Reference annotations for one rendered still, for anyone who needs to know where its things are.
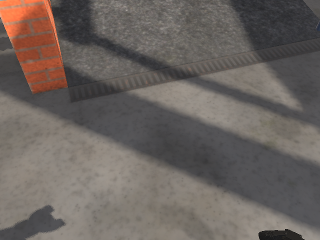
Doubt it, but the right robot hand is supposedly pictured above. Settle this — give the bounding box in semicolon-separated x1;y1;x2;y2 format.
258;229;305;240

